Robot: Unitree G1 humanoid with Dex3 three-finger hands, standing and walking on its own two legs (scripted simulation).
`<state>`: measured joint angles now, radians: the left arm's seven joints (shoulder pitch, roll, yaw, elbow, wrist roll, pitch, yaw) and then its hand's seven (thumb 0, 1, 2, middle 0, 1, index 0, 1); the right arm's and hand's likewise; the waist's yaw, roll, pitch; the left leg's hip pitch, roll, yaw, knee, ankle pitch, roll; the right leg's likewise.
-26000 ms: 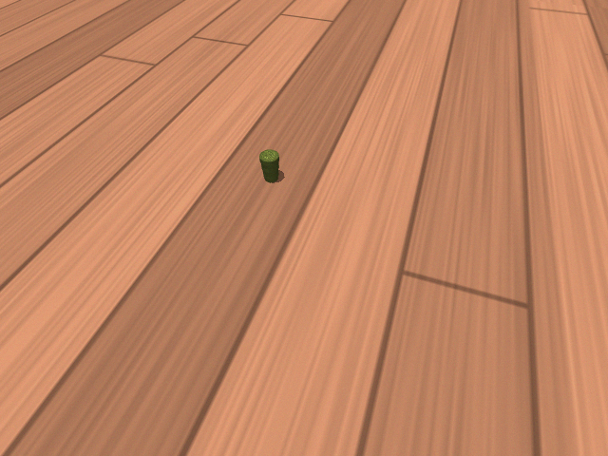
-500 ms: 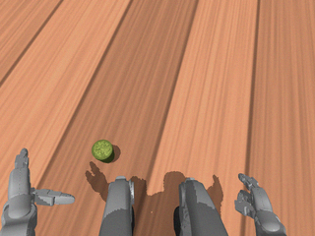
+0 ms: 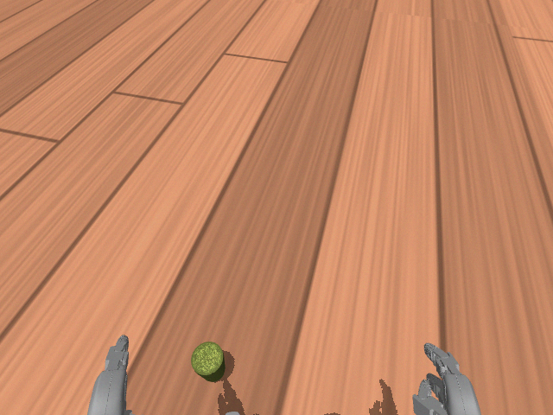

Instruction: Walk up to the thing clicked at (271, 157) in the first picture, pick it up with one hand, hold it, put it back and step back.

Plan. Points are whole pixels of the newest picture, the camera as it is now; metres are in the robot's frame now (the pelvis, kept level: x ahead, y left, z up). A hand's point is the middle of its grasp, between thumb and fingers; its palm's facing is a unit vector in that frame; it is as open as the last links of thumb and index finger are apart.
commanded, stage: home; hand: left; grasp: from the side
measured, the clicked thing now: (210, 364) +0.38 +0.22 -0.64
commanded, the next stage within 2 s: stand in 1.70 s
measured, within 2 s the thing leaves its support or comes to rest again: neither
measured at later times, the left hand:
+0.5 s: hand (160, 413) +0.16 +0.17 -0.05, palm faces +0.11 -0.95 -0.29, open 17.4 cm
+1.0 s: hand out of the picture +0.15 +0.17 -0.05, palm faces +0.11 -0.95 -0.29, open 17.3 cm
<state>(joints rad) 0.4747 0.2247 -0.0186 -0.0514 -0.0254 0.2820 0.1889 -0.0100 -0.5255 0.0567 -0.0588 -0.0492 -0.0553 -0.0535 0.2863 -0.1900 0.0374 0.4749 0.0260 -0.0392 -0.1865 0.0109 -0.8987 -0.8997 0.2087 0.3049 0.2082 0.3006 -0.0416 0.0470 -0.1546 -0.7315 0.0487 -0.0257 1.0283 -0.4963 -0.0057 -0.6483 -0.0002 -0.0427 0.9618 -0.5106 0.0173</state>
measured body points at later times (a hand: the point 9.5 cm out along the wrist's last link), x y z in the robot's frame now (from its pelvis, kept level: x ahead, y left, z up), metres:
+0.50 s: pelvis -0.01 -0.01 +0.01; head +0.02 -0.01 +0.46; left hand +0.15 +0.22 -0.03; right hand +0.16 -0.25 -0.06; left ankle +0.01 +0.12 -0.68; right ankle -0.02 -0.13 -0.68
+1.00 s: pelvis -0.01 -0.01 +0.01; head +0.02 -0.01 +0.46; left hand +0.14 +0.22 -0.03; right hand +0.15 -0.25 -0.06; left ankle +0.01 +0.12 -0.68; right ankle -0.02 -0.13 -0.68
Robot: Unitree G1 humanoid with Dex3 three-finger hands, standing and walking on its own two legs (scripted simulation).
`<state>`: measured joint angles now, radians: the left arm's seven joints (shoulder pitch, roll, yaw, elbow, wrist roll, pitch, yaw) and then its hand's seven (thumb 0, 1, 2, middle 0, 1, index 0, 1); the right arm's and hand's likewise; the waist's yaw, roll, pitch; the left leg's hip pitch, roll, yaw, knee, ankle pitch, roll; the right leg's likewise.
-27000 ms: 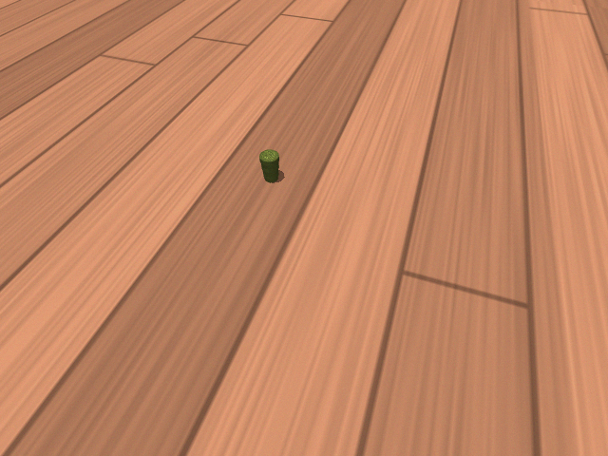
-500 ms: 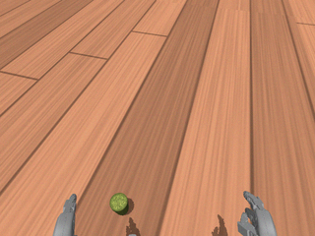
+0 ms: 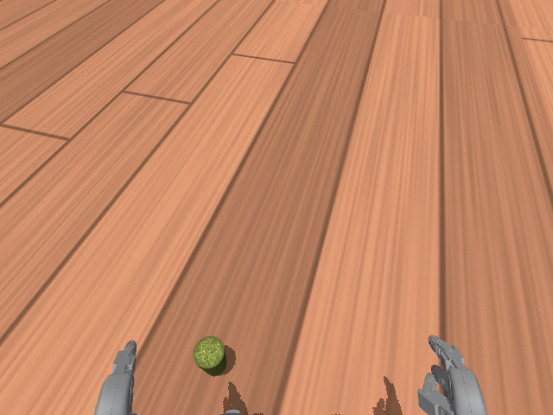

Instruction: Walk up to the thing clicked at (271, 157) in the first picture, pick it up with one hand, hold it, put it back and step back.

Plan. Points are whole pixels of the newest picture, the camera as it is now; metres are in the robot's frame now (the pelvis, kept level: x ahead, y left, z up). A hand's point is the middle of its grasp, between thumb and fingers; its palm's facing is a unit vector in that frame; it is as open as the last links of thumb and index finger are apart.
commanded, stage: home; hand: left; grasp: from the side
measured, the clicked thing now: (212, 358) +0.39 +0.23 -0.65
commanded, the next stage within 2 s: stand in 0.70 s
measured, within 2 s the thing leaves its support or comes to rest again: neither
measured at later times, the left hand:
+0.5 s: hand (161, 398) +0.18 +0.18 -0.06, palm faces +0.10 -0.95 -0.28, open 17.3 cm
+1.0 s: hand (158, 400) +0.17 +0.19 -0.06, palm faces +0.10 -0.95 -0.29, open 15.3 cm
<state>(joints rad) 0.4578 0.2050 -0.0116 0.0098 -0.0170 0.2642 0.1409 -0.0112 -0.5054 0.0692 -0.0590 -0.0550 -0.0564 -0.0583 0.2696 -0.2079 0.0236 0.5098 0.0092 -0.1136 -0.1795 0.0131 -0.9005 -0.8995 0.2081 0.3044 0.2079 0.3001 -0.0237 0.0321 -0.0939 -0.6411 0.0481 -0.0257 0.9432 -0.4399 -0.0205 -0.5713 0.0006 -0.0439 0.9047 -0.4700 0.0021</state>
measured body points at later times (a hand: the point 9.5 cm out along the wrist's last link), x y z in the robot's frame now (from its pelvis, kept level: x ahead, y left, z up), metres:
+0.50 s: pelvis +0.01 +0.00 +0.00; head +0.04 +0.00 +0.45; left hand +0.17 +0.23 -0.04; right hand +0.17 -0.24 -0.07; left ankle +0.02 +0.13 -0.69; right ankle -0.01 -0.12 -0.69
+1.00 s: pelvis +0.01 +0.00 +0.00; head +0.03 +0.01 +0.45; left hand +0.16 +0.24 -0.04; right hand +0.16 -0.24 -0.08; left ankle +0.02 +0.13 -0.69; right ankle -0.01 -0.12 -0.69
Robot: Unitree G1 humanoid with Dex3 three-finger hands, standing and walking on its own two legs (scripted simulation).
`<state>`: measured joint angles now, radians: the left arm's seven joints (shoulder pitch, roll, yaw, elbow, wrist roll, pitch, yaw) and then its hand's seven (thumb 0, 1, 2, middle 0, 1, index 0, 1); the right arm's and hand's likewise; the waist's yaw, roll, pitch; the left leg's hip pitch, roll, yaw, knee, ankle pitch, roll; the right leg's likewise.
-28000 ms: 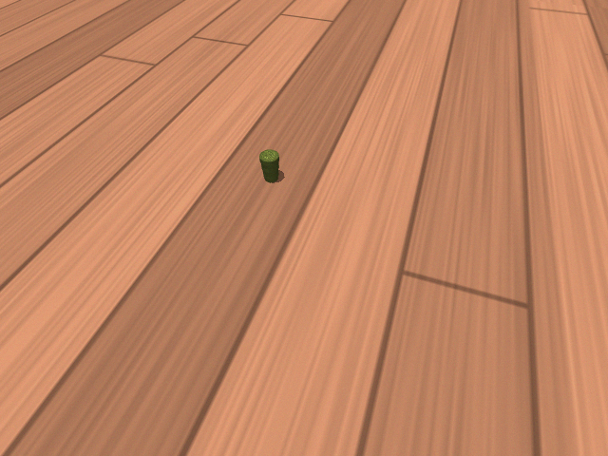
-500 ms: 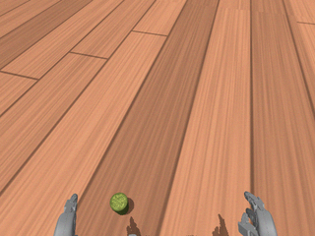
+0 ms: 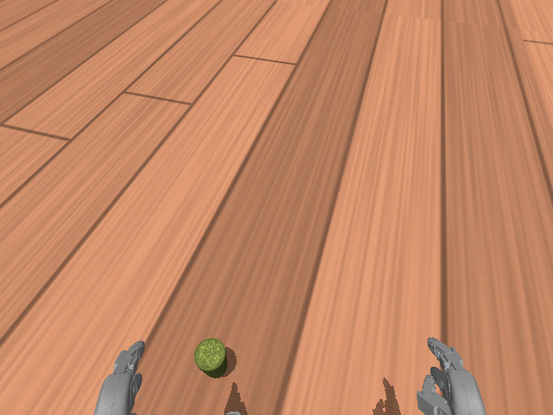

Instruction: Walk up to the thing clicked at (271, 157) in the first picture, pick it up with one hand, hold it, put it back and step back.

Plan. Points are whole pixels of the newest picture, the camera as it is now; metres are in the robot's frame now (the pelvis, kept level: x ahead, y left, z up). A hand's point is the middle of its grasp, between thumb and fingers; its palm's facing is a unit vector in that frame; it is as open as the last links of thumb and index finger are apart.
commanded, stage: stand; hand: left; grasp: from the side
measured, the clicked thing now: (213, 360) +0.39 +0.22 -0.65
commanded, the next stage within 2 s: none
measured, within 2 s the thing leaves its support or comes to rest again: neither
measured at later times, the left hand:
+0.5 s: hand out of the picture +0.07 +0.26 -0.11, palm faces -0.01 -0.94 -0.35, open 7.5 cm
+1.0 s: hand out of the picture +0.02 +0.27 -0.10, palm faces +0.00 -0.94 -0.35, open 7.4 cm
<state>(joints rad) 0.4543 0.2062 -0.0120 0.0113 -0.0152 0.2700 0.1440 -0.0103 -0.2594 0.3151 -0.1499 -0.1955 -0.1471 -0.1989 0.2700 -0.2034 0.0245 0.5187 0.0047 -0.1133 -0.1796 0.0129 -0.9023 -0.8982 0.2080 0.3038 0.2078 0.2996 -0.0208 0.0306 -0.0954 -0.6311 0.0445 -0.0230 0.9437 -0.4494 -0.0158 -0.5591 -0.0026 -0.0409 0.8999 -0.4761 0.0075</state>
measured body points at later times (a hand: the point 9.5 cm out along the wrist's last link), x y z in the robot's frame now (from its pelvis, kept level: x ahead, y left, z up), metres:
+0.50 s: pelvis +0.00 +0.01 +0.04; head +0.01 +0.02 +0.49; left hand +0.07 +0.31 -0.09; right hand +0.07 -0.28 -0.09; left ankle +0.01 +0.13 -0.69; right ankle -0.01 -0.13 -0.69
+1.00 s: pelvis -0.02 +0.02 +0.06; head -0.02 +0.01 +0.51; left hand +0.02 +0.31 -0.08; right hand +0.05 -0.27 -0.09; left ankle +0.01 +0.13 -0.69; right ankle -0.01 -0.13 -0.69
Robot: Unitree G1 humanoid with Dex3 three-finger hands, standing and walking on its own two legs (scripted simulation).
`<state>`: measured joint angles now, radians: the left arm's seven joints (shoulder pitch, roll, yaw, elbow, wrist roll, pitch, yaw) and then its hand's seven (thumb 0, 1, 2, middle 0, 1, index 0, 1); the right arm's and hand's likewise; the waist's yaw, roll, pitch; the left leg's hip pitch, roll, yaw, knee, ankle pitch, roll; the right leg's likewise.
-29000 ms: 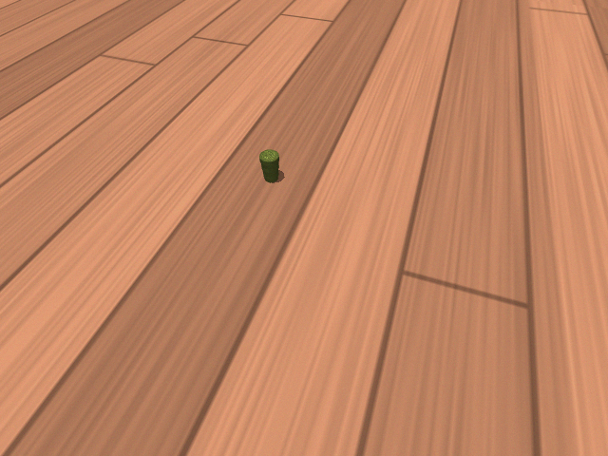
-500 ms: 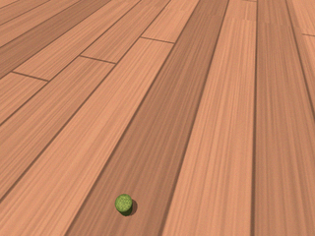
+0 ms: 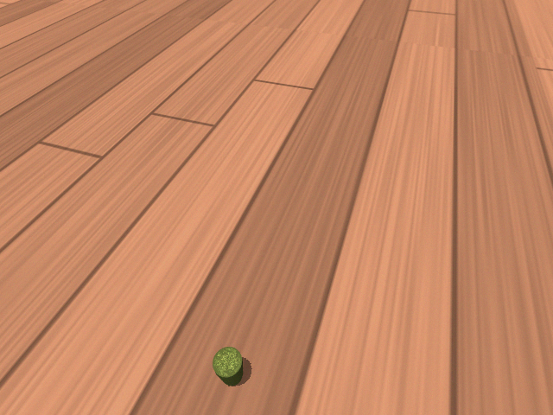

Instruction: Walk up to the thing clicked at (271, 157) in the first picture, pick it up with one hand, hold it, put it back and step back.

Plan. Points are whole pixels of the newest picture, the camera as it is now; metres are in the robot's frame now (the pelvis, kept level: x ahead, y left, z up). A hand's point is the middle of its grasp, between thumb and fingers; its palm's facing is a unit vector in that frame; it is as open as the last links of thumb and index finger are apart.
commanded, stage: stand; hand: left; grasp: from the side
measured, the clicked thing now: (230, 368) +0.41 +0.20 -0.71
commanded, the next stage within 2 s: step back in 1.32 s
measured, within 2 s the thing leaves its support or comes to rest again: neither
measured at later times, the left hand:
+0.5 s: hand out of the picture +0.07 +0.23 -0.16, palm faces -0.03 -0.94 -0.34, open 7.4 cm
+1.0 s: hand out of the picture +0.11 +0.22 -0.15, palm faces -0.01 -0.94 -0.34, open 7.4 cm
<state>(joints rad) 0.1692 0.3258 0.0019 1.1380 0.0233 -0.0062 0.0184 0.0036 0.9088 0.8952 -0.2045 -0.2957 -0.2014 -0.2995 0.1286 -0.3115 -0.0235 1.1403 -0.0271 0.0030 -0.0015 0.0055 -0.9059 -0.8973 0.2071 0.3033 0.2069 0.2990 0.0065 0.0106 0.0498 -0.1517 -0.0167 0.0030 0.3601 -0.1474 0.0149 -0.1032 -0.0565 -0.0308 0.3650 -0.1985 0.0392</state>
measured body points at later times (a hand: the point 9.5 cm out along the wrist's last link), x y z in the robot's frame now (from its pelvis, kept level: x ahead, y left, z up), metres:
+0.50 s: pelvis +0.02 -0.02 +0.00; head +0.03 -0.02 +0.45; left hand +0.07 +0.28 -0.14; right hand +0.07 -0.31 -0.14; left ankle +0.03 +0.11 -0.75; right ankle +0.00 -0.14 -0.75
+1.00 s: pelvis +0.03 -0.02 +0.00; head +0.04 -0.03 +0.45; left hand +0.11 +0.27 -0.13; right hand +0.10 -0.32 -0.14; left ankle +0.03 +0.11 -0.75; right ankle +0.00 -0.14 -0.75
